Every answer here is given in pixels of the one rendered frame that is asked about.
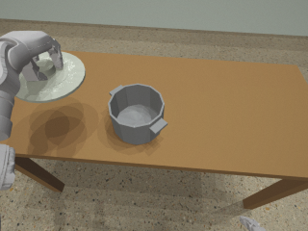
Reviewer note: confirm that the robot left forearm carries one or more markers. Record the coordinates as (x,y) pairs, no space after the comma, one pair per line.
(14,55)

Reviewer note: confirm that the lid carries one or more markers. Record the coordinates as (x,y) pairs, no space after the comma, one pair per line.
(61,84)

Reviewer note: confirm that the knob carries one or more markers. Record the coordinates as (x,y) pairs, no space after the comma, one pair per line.
(46,67)

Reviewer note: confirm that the table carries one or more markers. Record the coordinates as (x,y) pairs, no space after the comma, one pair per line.
(224,117)

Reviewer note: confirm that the robot left hand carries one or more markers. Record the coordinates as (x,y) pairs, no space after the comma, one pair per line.
(37,43)

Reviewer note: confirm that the robot right hand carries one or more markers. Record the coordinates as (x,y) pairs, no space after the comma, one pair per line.
(251,224)

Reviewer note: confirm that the left robot upper arm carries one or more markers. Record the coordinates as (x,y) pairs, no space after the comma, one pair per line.
(7,166)

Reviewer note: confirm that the pot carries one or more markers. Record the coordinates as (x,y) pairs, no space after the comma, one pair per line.
(137,113)

